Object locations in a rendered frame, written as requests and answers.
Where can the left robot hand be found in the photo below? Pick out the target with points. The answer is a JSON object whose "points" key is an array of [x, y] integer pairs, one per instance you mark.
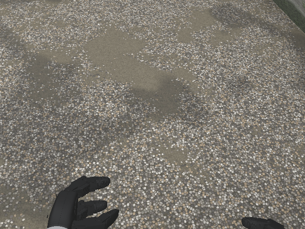
{"points": [[70, 213]]}

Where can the right robot hand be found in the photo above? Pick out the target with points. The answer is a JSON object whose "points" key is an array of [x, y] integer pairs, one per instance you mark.
{"points": [[259, 223]]}

